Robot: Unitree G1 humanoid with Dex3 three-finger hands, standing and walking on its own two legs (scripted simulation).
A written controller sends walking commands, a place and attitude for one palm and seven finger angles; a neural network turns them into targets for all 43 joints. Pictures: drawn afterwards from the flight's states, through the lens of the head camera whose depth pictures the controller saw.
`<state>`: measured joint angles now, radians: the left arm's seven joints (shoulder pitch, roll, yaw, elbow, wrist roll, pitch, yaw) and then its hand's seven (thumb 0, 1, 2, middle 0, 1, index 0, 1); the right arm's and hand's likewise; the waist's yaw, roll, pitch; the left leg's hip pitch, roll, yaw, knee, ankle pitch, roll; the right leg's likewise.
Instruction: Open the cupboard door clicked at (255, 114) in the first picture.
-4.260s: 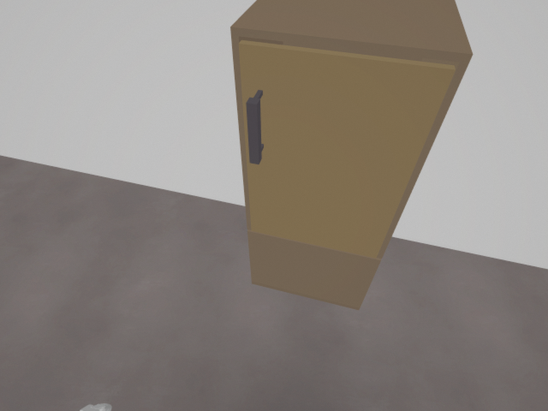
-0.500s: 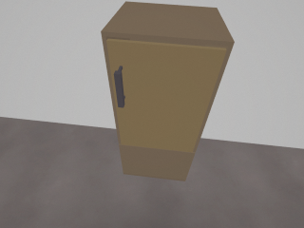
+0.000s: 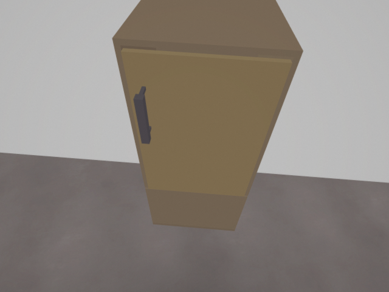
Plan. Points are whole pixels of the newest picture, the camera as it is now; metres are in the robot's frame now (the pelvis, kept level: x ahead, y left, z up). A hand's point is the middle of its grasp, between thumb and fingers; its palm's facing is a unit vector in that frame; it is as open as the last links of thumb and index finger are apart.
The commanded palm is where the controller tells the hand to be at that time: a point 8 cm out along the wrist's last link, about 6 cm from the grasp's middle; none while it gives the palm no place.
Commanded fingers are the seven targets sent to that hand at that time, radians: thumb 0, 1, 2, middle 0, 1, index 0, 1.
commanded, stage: come to a stop and stand still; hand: left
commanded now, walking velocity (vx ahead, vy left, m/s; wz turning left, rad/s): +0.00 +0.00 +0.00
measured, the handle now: (144, 115) +0.55 +0.17 +0.05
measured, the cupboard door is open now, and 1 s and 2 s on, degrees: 0 0 0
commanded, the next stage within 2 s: look again from close up in 1.36 s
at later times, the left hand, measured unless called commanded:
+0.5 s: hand out of the picture +0.00 +0.18 -0.18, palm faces +0.01 -0.97 -0.23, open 7.3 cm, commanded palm none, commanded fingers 0.00 0.90 0.90 -0.20 -0.30 -0.20 -0.30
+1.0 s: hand out of the picture +0.04 +0.15 -0.17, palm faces -0.02 -0.98 -0.21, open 7.3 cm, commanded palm none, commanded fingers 0.00 0.90 0.90 -0.20 -0.30 -0.20 -0.30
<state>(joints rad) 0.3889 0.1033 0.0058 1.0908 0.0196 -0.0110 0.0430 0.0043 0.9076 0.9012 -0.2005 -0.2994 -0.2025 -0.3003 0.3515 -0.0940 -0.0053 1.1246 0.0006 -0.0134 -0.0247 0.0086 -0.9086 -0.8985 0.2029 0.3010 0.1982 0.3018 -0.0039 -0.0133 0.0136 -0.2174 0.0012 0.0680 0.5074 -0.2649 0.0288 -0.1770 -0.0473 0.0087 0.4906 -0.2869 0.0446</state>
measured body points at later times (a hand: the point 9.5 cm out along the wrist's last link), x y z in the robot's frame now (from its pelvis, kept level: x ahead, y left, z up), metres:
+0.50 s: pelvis -0.01 +0.00 +0.00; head +0.00 -0.01 +0.45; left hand +0.00 +0.23 -0.16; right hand +0.02 -0.23 -0.16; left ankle +0.01 +0.10 -0.74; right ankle -0.01 -0.15 -0.74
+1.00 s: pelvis +0.01 -0.03 +0.00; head +0.03 -0.03 +0.45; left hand +0.04 +0.21 -0.16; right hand +0.04 -0.26 -0.16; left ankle +0.01 +0.10 -0.74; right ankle -0.01 -0.15 -0.74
